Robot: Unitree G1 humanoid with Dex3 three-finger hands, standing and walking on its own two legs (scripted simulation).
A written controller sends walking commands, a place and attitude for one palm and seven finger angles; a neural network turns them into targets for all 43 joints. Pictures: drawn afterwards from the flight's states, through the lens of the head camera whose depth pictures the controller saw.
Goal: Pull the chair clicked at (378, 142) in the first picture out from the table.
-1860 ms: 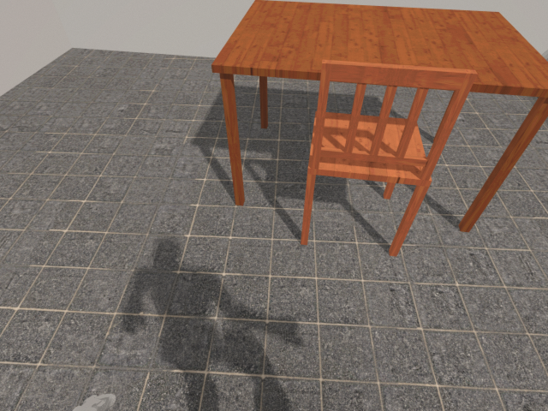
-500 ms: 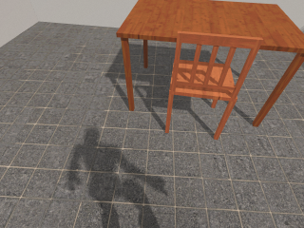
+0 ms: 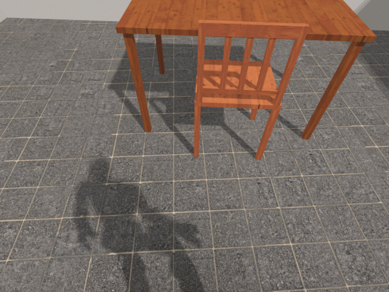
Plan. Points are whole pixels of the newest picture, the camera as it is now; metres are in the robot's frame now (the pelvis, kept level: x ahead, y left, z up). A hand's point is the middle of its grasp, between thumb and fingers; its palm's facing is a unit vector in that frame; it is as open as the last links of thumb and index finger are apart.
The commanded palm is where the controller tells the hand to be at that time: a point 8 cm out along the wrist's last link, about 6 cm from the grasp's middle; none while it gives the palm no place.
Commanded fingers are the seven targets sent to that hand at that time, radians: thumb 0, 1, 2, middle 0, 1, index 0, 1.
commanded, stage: walk to a spot facing it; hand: left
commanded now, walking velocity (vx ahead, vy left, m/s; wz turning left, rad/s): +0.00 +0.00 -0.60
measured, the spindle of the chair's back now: (245, 64) +1.01 -0.15 -0.09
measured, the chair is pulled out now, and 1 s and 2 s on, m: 0.00 0.00 0.00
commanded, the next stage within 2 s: none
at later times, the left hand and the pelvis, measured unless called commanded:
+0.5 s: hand out of the picture +0.06 +0.19 -0.15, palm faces -0.17 -0.95 -0.25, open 7.4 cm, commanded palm none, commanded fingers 0.00 0.90 0.90 -0.20 -0.30 -0.20 -0.30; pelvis -0.02 +0.00 +0.01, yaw -15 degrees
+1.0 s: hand (118, 290) +0.15 +0.19 -0.16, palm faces -0.53 -0.82 -0.20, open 7.4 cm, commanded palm none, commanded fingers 0.00 0.90 0.90 -0.20 -0.30 -0.20 -0.30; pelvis -0.03 +0.05 +0.01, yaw -35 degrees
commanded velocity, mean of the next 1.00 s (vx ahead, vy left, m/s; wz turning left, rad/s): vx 0.02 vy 0.00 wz -0.60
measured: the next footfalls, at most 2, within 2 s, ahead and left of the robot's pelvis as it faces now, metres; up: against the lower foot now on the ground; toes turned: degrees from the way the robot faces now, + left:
left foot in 0.62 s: +0.05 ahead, +0.14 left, +0.00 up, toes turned -22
right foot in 1.14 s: -0.09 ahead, -0.08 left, +0.00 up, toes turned -46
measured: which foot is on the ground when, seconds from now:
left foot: down 0.00-0.10, up 0.12-0.60, down 0.62-1.00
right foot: down 0.00-0.64, up 0.66-1.00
